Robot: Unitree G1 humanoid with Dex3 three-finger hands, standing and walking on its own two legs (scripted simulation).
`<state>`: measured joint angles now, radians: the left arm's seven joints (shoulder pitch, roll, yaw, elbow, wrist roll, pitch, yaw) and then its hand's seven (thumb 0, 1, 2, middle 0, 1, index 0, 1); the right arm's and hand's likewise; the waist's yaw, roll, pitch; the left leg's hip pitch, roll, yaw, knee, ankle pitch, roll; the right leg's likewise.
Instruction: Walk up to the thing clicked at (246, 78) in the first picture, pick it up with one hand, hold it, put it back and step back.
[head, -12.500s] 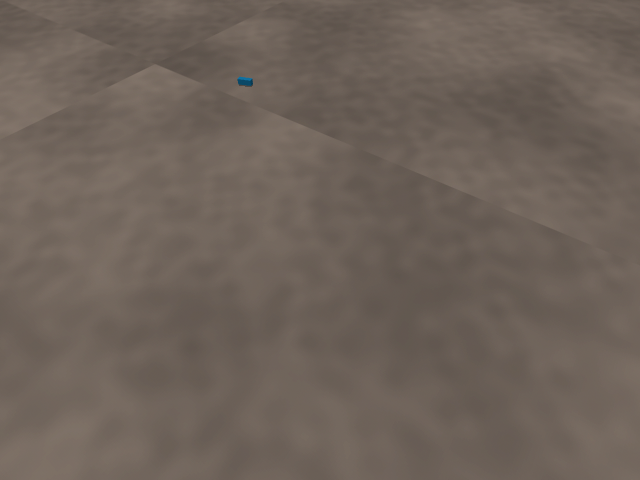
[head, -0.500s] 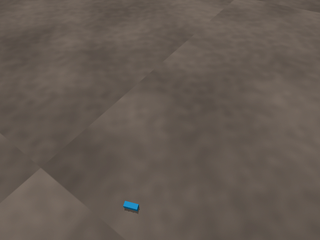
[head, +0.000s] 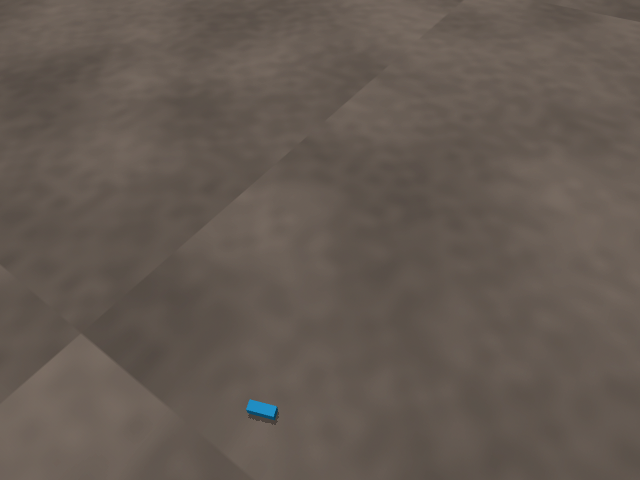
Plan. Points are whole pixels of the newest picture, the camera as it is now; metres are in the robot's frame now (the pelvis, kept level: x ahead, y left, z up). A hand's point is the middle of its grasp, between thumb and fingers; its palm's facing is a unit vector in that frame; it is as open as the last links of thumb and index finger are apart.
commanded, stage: rise first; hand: left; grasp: from above
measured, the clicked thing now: (262, 409) +0.42 +0.21 -0.77
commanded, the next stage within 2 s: none
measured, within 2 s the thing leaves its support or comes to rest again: neither
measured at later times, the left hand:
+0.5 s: hand out of the picture +0.12 +0.25 -0.21, palm faces -0.10 -0.92 -0.39, open 12.3 cm
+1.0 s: hand out of the picture +0.14 +0.26 -0.31, palm faces -0.37 -0.76 -0.53, open 12.2 cm
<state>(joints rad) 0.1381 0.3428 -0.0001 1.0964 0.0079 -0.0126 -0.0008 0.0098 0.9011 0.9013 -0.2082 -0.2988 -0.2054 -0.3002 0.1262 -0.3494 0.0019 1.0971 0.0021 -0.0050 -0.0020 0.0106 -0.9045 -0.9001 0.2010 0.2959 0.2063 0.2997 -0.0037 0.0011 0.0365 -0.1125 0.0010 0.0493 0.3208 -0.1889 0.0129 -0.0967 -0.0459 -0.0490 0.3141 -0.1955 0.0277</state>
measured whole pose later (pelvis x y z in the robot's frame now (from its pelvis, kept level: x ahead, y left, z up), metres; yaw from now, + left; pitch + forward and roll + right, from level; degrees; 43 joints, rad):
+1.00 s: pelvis -0.05 -0.01 -0.17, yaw +0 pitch +26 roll -2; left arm 0.08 0.41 0.12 0.60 0.41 0.00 -0.04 0.00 -0.24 0.71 -0.42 -0.75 -0.41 -0.76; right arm 0.13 -0.27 -0.04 0.56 -0.01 -0.20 -0.01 0.01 -0.93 -0.91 0.20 0.30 0.21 0.30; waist -0.03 0.00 -0.16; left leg -1.32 0.04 0.00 1.47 -0.61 0.01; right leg -1.28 -0.05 -0.05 1.45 -0.63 0.01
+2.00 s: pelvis -0.11 +0.00 -0.43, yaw -6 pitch +33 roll -8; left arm -0.81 0.74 0.11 1.27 1.21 -0.40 0.24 0.00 -0.17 0.75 -0.38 -0.62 -0.37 -0.63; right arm 0.12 -0.26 -0.01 0.75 -0.12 -0.01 0.11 0.01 -0.90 -0.90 0.20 0.30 0.21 0.30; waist -0.15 -0.01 -0.07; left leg -2.26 0.05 -0.09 2.32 -0.65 0.04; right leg -2.17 -0.05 -0.09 2.25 -0.67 0.01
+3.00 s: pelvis -0.10 +0.00 -0.46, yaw -8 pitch +32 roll -9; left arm -0.89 0.86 0.13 1.41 1.39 -0.49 0.38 0.00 -0.11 0.69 -0.43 -0.60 -0.43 -0.60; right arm 0.10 -0.26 0.05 0.77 -0.19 0.02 0.13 0.01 -0.92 -0.91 0.20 0.30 0.21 0.30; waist -0.22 -0.04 -0.02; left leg -2.34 0.05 -0.13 2.45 -0.69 0.03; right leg -2.25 -0.03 -0.12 2.36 -0.68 0.00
